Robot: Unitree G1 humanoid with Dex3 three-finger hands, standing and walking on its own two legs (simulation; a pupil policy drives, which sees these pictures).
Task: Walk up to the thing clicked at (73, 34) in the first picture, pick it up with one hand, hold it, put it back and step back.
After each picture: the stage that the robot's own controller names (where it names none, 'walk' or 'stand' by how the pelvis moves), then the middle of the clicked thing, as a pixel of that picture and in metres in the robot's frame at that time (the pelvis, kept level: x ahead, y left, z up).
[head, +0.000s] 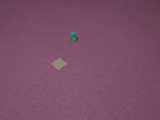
stand; (73, 37) +1.47 +0.14 -0.72
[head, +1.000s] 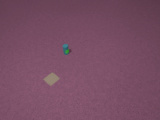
walk; (65, 49) +1.33 +0.30 -0.71
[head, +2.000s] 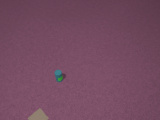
walk; (58, 76) +0.84 +0.30 -0.71
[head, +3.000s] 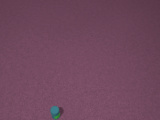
walk; (55, 112) +0.50 +0.21 -0.70
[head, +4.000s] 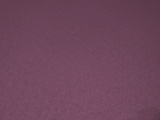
stand; out of the picture +0.32 +0.18 -0.71
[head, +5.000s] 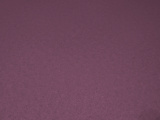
stand; out of the picture +0.32 +0.19 -0.72
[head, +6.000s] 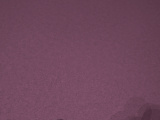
stand; out of the picture +0.35 +0.15 -0.71
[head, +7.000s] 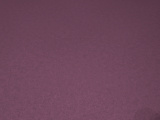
stand; out of the picture +0.33 +0.21 -0.72
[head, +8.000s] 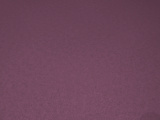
stand; out of the picture +0.34 +0.19 -0.73
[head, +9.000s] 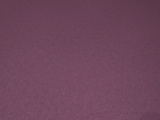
stand; out of the picture +0.35 +0.18 -0.73
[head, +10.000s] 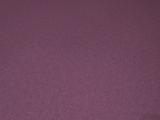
go down; out of the picture +0.35 +0.18 -0.73
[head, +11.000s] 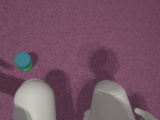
go down; (24, 62) +0.43 +0.23 -0.33
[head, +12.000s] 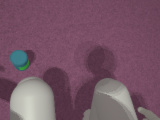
approach; (20, 61) +0.42 +0.24 -0.30
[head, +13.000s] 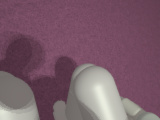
close in; out of the picture +0.39 +0.29 -0.22
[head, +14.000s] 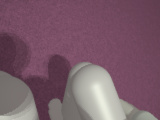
close; out of the picture +0.39 +0.28 -0.22
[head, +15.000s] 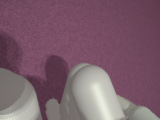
lift; out of the picture +0.36 +0.27 -0.23
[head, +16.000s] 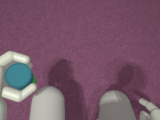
lift; (22, 79) +0.32 +0.22 -0.03
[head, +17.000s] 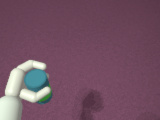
hold; (39, 87) +0.32 +0.16 +0.04
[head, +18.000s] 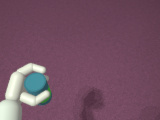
hold; (39, 89) +0.32 +0.17 +0.02
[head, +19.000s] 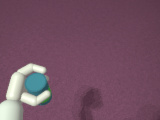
hold; (39, 89) +0.32 +0.16 +0.01
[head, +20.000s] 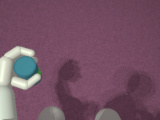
crouch; (29, 72) +0.38 +0.19 -0.05
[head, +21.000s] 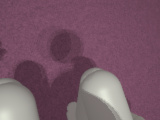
lower; out of the picture +0.41 +0.27 -0.17
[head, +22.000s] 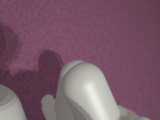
lower; out of the picture +0.42 +0.30 -0.23
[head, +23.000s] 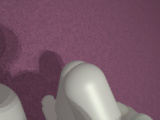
lower; out of the picture +0.41 +0.30 -0.23
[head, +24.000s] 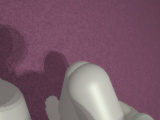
lower; out of the picture +0.40 +0.31 -0.22
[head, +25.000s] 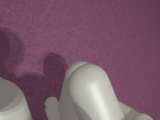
rest; out of the picture +0.40 +0.30 -0.22
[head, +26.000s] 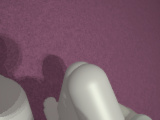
open; out of the picture +0.39 +0.28 -0.23
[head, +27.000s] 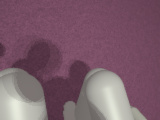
stand; out of the picture +0.40 +0.26 -0.24
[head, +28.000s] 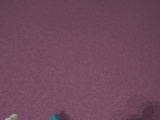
stand; out of the picture +0.37 +0.16 -0.62
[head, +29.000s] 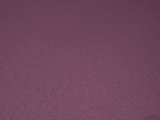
stand; out of the picture +0.37 +0.16 -0.67
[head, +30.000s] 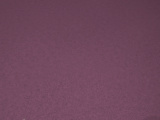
stand; out of the picture +0.36 +0.16 -0.67
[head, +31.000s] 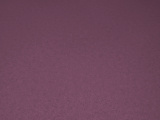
stand; out of the picture +0.38 +0.15 -0.72
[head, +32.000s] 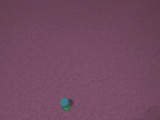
walk; (65, 104) +0.50 +0.18 -0.70
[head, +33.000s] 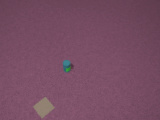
walk; (66, 66) +0.83 +0.13 -0.70
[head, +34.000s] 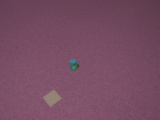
stand; (73, 64) +1.06 +0.16 -0.71
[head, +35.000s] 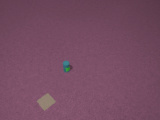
stand; (66, 66) +1.03 +0.19 -0.73
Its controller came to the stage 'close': yes
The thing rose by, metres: 0.72
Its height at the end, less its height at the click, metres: +0.00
